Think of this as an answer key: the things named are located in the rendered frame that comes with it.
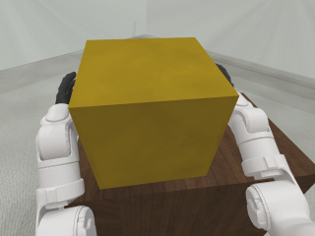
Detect carton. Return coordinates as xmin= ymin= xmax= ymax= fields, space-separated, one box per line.
xmin=68 ymin=37 xmax=239 ymax=190

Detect robot left upper arm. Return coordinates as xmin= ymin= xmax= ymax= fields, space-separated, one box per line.
xmin=36 ymin=206 xmax=97 ymax=236

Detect left robot hand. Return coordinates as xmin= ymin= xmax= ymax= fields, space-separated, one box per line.
xmin=55 ymin=72 xmax=77 ymax=105

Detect robot right forearm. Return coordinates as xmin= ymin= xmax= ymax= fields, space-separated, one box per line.
xmin=227 ymin=92 xmax=310 ymax=217

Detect pedestal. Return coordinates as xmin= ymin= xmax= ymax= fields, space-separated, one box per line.
xmin=64 ymin=92 xmax=315 ymax=236

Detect robot left forearm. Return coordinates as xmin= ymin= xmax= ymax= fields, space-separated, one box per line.
xmin=34 ymin=103 xmax=85 ymax=236

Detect robot right upper arm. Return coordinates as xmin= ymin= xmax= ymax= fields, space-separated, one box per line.
xmin=245 ymin=179 xmax=315 ymax=236

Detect right robot hand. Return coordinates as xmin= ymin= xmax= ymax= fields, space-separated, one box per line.
xmin=215 ymin=63 xmax=234 ymax=87

